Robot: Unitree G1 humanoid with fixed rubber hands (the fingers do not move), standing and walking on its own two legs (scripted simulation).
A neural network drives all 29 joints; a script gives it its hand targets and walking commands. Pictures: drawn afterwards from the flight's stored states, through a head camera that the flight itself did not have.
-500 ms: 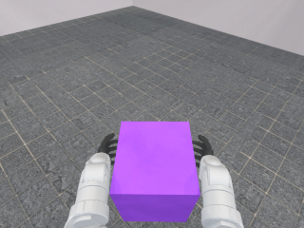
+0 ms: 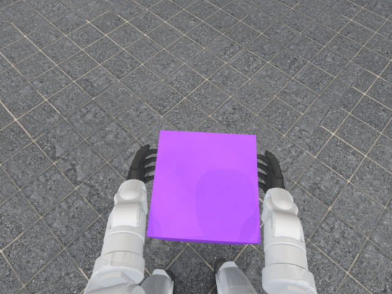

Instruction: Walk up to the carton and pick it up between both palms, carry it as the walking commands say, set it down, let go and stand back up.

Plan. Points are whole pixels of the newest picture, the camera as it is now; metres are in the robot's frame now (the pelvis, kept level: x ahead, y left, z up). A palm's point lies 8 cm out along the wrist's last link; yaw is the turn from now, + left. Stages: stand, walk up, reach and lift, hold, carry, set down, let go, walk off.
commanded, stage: set down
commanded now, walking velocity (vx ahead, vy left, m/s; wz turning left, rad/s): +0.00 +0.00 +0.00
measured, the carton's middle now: (203, 194) +0.34 -0.03 -0.13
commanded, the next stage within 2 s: none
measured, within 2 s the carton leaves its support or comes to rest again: neither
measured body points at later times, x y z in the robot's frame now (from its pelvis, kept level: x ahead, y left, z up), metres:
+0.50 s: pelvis -0.01 -0.01 -0.07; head +0.18 -0.02 +0.34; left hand +0.40 +0.11 -0.14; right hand +0.38 -0.18 -0.14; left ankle +0.03 +0.13 -0.71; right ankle +0.07 -0.14 -0.71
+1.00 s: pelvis -0.03 +0.00 -0.15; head +0.21 -0.02 +0.24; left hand +0.43 +0.11 -0.23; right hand +0.40 -0.19 -0.23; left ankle +0.03 +0.13 -0.71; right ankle +0.07 -0.14 -0.71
